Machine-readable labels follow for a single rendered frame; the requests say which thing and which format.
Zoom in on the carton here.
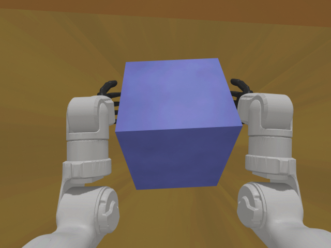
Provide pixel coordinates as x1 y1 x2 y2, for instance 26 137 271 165
115 58 243 190

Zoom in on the left robot upper arm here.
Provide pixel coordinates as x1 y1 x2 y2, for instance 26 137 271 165
22 186 119 248

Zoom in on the right robot upper arm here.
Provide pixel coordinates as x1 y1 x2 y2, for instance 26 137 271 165
237 182 331 248

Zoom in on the left robot forearm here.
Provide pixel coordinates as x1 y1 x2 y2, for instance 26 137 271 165
56 95 115 224

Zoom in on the right robot forearm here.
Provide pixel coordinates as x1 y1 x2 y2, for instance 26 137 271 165
237 93 304 217

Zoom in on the left robot hand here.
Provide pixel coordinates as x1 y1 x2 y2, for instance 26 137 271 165
97 81 121 124

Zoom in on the right robot hand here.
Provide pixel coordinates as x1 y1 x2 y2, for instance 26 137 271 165
230 79 253 124

